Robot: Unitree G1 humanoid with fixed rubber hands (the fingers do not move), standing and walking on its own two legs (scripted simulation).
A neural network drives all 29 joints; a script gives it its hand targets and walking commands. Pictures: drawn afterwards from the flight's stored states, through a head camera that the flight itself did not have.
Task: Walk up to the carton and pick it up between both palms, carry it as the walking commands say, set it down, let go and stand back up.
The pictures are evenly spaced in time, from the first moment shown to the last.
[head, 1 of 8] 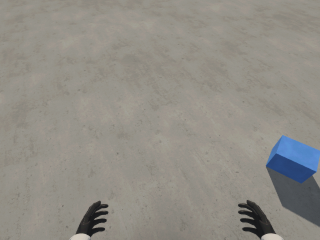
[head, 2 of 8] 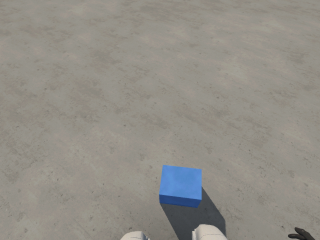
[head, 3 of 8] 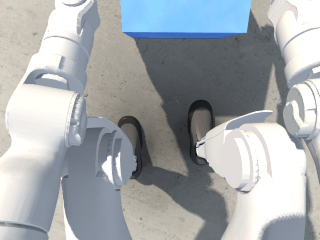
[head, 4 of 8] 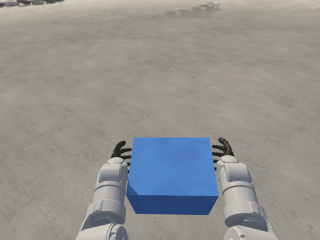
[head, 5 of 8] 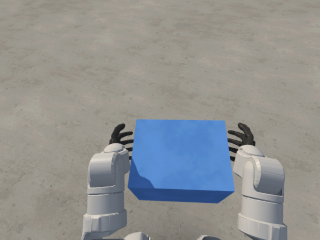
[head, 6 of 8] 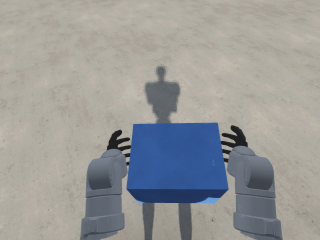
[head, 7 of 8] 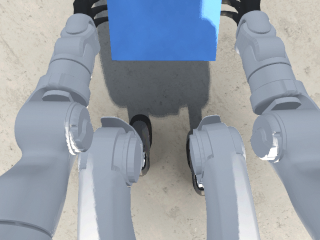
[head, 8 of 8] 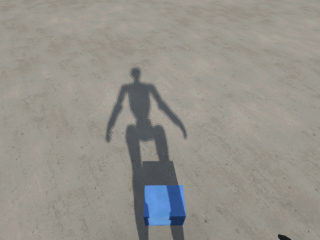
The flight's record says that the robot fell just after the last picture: no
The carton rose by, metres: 0.70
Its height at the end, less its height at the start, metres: +0.00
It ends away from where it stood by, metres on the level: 3.48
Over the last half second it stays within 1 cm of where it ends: yes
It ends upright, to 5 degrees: yes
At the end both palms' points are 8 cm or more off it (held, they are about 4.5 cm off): yes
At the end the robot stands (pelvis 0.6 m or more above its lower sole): yes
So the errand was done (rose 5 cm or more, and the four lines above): yes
